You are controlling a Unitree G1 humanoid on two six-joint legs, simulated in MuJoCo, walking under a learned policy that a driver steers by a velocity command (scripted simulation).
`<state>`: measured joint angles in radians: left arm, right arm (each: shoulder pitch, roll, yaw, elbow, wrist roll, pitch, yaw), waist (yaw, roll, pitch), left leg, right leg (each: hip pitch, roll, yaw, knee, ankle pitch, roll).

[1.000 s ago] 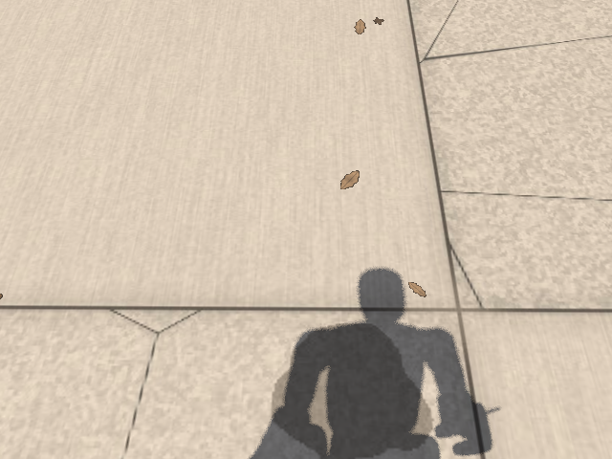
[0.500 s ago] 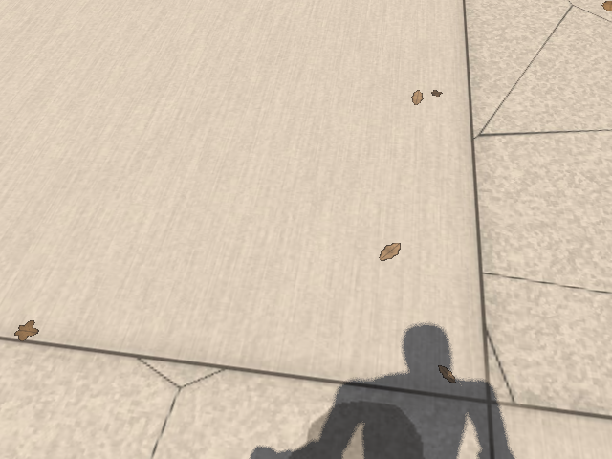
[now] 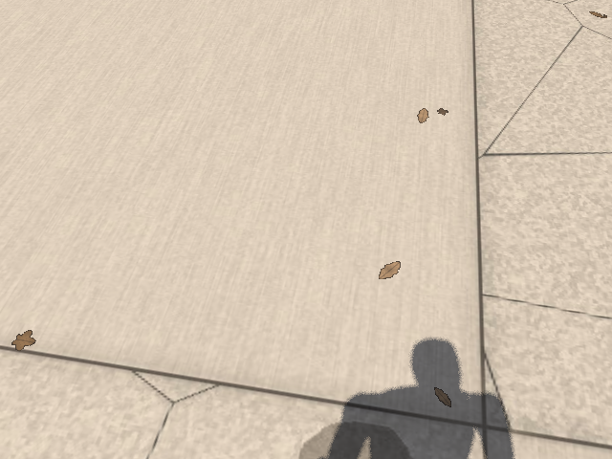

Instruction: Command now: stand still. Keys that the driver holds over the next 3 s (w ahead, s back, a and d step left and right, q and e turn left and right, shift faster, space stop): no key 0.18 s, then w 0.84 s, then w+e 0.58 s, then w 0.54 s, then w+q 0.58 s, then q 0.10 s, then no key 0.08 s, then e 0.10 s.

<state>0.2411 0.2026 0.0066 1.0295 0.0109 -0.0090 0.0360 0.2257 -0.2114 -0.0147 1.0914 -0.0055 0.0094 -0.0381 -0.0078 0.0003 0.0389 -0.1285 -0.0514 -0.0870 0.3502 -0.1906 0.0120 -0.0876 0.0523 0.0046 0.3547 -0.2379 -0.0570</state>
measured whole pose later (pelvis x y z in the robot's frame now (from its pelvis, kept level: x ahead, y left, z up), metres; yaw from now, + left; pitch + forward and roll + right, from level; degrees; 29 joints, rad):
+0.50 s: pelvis +0.06 +0.03 -0.01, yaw +0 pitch +0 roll -1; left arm 0.45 0.22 0.04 1.13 0.02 -0.04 0.02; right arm 0.21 -0.21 -0.03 1.04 -0.02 -0.04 0.02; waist 0.03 -0.03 0.00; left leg -0.36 0.02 0.05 0.66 -0.34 0.06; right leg 0.00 0.04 0.02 0.31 -0.31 -0.05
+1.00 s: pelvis +0.30 +0.06 -0.02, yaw +0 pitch +1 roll +1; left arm -0.01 0.19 0.02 0.89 0.02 -0.04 -0.03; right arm 0.50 -0.15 -0.01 1.11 -0.02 -0.10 -0.02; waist -0.06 -0.02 0.06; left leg 0.18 -0.07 0.05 0.16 -0.37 0.06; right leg -0.57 -0.01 -0.11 0.60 -0.09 -0.09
